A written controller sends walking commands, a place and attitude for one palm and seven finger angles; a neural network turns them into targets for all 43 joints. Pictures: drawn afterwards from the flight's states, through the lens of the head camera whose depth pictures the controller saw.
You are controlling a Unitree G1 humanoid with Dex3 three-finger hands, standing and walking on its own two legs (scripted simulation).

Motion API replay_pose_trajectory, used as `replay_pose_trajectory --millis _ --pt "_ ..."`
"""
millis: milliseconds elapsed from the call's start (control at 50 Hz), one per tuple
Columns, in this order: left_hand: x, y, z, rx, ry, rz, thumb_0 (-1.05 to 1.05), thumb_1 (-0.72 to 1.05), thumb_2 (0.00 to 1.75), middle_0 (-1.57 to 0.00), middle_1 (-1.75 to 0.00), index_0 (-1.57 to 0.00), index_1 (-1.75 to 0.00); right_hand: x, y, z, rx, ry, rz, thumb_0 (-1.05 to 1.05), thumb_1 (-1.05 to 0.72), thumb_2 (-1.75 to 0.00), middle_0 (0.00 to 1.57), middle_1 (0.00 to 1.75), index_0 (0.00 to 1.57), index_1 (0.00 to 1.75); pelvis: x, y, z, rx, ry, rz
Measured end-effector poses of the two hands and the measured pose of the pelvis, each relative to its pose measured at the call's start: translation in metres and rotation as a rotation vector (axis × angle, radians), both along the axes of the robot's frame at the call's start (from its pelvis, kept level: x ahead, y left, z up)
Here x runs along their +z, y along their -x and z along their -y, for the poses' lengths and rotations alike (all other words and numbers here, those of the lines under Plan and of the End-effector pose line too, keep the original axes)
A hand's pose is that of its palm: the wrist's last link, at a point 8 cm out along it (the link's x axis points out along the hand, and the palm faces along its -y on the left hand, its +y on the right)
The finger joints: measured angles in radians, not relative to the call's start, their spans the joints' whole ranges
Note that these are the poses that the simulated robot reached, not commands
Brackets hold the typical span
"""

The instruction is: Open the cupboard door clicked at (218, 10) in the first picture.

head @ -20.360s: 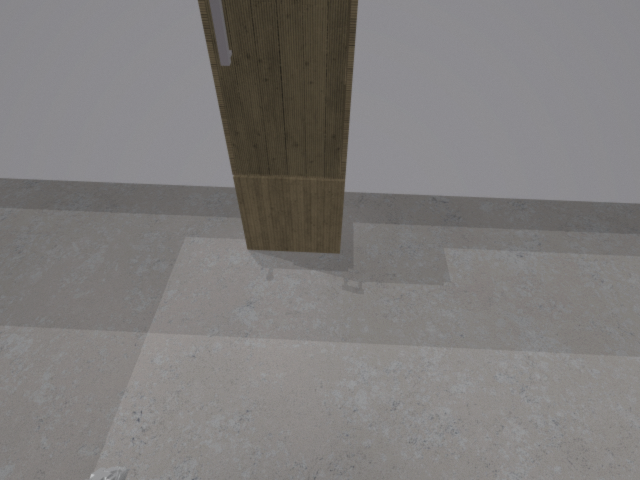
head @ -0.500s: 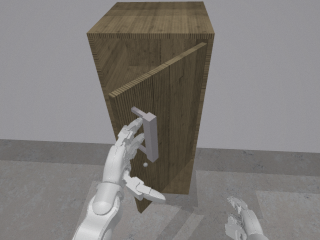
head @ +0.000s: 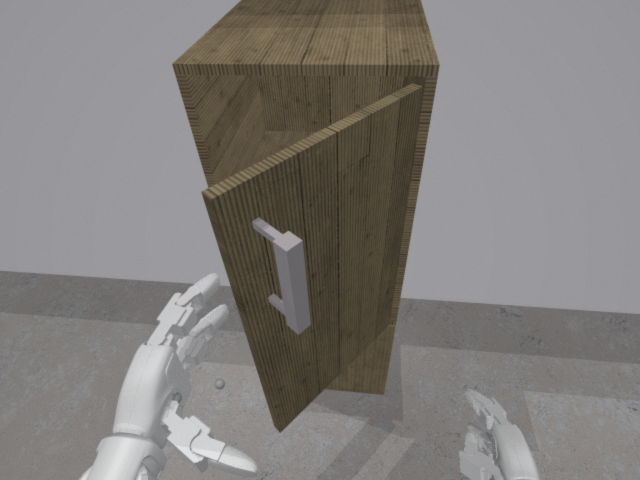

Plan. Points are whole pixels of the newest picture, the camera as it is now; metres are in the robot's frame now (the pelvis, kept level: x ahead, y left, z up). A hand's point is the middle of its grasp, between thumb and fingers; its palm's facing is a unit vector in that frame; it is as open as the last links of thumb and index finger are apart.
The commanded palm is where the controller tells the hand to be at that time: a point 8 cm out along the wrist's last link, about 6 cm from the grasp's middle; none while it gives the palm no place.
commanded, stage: draw the hand back to the body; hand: left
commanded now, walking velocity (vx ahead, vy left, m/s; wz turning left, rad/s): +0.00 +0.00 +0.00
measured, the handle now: (281, 277) +0.31 +0.08 +0.13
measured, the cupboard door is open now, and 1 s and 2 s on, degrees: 51 51 51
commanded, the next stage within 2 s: step back with the hand held close in 1.64 s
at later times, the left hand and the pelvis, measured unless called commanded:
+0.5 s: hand (156, 379) +0.18 +0.18 +0.14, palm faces +0.00 -1.00 -0.06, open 16.3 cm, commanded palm +0.15 +0.23 +0.15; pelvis -0.01 +0.02 +0.00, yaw +0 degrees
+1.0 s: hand (79, 354) +0.19 +0.26 +0.15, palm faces +0.31 -0.88 -0.34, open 12.3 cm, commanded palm +0.14 +0.30 +0.17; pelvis -0.01 +0.04 +0.02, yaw -2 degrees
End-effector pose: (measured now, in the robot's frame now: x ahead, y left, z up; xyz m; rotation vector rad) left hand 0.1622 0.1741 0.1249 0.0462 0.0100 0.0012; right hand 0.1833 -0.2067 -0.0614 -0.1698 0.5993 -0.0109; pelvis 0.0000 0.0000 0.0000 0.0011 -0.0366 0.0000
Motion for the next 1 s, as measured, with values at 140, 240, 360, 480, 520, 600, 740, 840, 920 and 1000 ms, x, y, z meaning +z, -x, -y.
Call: replay_pose_trajectory --millis 140,240,360,480,520,600,740,840,920,1000 --pt "0.001 -0.003 -0.004 -0.039 0.009 0.036 -0.01 -0.50 0.30 -0.16 -0.30 -0.15 -0.30 -0.004 0.012 0.006 -0.013 0.026 0.020 0.01 -0.91 -0.90 0.20 0.30 0.20 0.30 -0.002 0.006 -0.001 0.010 0.006 -0.007" --pt "0.004 -0.007 -0.017 -0.041 -0.009 0.034 -0.01 -0.50 0.30 -0.16 -0.30 -0.15 -0.30 -0.003 0.018 0.005 -0.033 0.022 0.034 0.01 -0.91 -0.90 0.20 0.30 0.20 0.30 -0.001 0.007 -0.004 0.000 0.006 -0.005" --pt "0.010 -0.001 -0.037 -0.015 -0.005 0.040 -0.01 -0.50 0.30 -0.15 -0.30 -0.15 -0.30 0.001 0.019 -0.003 -0.031 0.018 0.060 0.01 -0.91 -0.90 0.20 0.30 0.20 0.30 0.001 0.009 -0.010 -0.002 0.009 0.001" --pt "0.012 0.006 -0.054 -0.004 -0.009 0.036 -0.01 -0.50 0.30 -0.15 -0.30 -0.15 -0.30 0.007 0.014 -0.014 -0.008 0.027 0.084 0.01 -0.90 -0.90 0.20 0.30 0.20 0.30 0.001 0.013 -0.017 0.004 0.015 0.009" --pt "0.013 0.007 -0.060 -0.001 -0.012 0.035 -0.01 -0.50 0.30 -0.15 -0.30 -0.15 -0.30 0.008 0.012 -0.018 -0.002 0.028 0.092 0.01 -0.90 -0.90 0.20 0.30 0.20 0.30 0.002 0.014 -0.020 0.006 0.016 0.011" --pt "0.018 0.010 -0.072 0.026 -0.053 0.042 -0.01 -0.46 0.32 -0.16 -0.30 -0.15 -0.30 0.012 0.008 -0.026 0.013 0.032 0.103 0.01 -0.90 -0.90 0.20 0.30 0.20 0.30 0.003 0.016 -0.024 0.007 0.017 0.019" --pt "0.025 0.018 -0.092 0.204 -0.214 0.084 -0.01 -0.29 0.39 -0.16 -0.30 -0.16 -0.30 0.014 0.011 -0.037 0.027 0.064 0.051 0.01 -0.90 -0.90 0.20 0.30 0.20 0.30 0.011 0.016 -0.030 -0.009 0.020 0.040" --pt "0.028 0.016 -0.105 0.263 -0.265 0.092 -0.01 -0.13 0.46 -0.17 -0.30 -0.17 -0.30 0.007 0.015 -0.040 0.024 0.073 -0.010 0.01 -0.90 -0.90 0.20 0.30 0.20 0.30 0.014 0.014 -0.036 -0.014 0.017 0.048" --pt "0.033 0.012 -0.115 0.285 -0.300 0.102 -0.01 0.01 0.51 -0.18 -0.30 -0.17 -0.30 0.003 0.018 -0.040 0.007 0.073 -0.047 0.01 -0.90 -0.90 0.20 0.30 0.20 0.30 0.016 0.010 -0.039 -0.022 0.015 0.049" --pt "0.038 0.009 -0.126 0.305 -0.329 0.107 0.00 0.14 0.57 -0.18 -0.30 -0.18 -0.30 0.001 0.018 -0.037 -0.012 0.074 -0.069 0.01 -0.90 -0.90 0.20 0.30 0.20 0.30 0.016 0.005 -0.041 -0.027 0.014 0.049"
